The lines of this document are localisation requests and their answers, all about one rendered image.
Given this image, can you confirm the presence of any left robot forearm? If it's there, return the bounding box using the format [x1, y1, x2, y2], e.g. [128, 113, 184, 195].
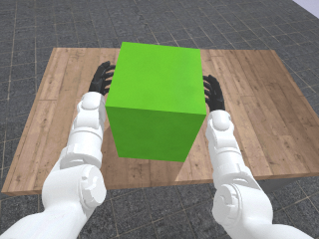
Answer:
[41, 92, 106, 206]

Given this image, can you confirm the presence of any right robot forearm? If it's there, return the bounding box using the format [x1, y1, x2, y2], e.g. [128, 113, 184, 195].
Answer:
[205, 110, 273, 220]

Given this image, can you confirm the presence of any left robot hand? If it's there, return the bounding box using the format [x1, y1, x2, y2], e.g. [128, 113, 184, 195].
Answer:
[88, 61, 116, 96]

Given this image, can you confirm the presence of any table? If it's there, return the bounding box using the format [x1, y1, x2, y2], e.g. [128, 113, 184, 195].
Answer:
[1, 47, 319, 196]

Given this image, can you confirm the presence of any carton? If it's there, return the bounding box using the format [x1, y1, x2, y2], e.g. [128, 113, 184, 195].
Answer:
[105, 42, 206, 162]

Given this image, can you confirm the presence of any robot right upper arm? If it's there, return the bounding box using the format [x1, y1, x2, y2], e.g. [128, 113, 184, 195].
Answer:
[211, 183, 314, 239]

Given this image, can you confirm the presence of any right robot hand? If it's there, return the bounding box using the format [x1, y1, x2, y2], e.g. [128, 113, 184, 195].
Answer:
[202, 75, 225, 113]

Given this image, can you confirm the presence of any robot left upper arm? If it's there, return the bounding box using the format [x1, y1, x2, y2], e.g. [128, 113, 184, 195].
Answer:
[0, 164, 107, 239]

